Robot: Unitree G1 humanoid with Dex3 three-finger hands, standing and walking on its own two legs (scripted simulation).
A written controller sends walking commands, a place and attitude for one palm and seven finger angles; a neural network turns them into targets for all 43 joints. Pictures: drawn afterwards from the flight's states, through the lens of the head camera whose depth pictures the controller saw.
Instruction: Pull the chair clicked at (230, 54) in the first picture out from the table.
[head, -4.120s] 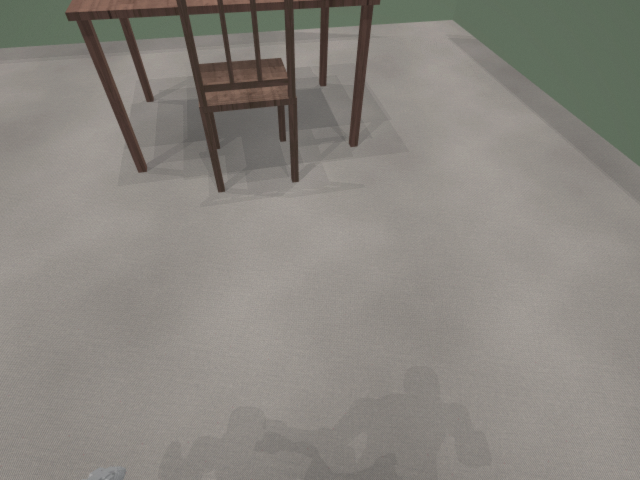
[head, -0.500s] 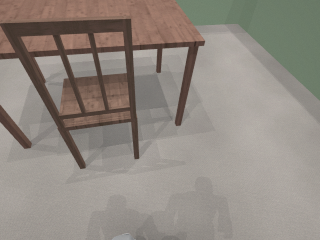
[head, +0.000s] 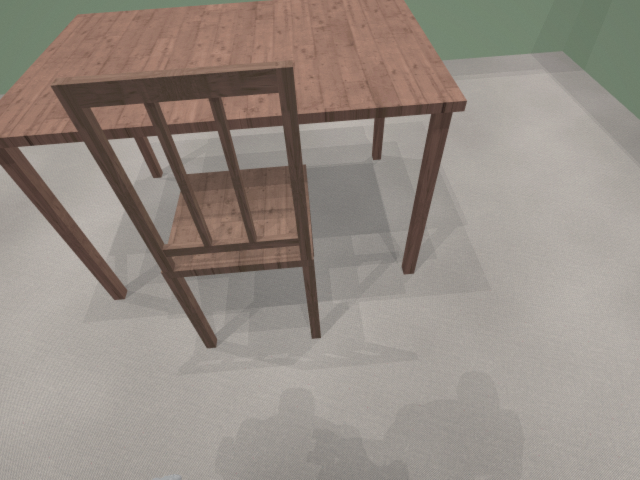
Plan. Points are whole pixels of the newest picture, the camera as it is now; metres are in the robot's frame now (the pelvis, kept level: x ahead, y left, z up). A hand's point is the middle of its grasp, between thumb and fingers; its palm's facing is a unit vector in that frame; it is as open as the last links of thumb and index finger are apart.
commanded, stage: take the last steps up to it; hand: left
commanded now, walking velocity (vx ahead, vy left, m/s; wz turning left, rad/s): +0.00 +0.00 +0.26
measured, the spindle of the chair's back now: (184, 184) +0.66 +0.31 -0.04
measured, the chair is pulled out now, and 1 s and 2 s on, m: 0.00 0.00 0.00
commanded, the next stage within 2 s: come to a stop and stand still in 0.84 s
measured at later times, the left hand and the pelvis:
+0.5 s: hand out of the picture +0.01 +0.22 -0.17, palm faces +0.15 -0.97 -0.20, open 7.4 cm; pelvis +0.06 +0.03 +0.01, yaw +5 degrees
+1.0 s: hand (191, 457) +0.19 +0.22 -0.17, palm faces +0.17 -0.97 -0.15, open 7.3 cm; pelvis +0.20 +0.05 +0.00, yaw +7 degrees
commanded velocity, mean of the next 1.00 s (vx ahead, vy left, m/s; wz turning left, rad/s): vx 0.19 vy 0.02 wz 0.04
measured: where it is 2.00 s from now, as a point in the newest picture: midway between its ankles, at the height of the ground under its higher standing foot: outside the picture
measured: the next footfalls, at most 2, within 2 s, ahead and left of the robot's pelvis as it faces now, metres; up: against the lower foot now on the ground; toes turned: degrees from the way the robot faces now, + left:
left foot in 0.34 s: +0.03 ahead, +0.14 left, +0.00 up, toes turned +10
right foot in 0.66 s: +0.22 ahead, -0.08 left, +0.00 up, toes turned -3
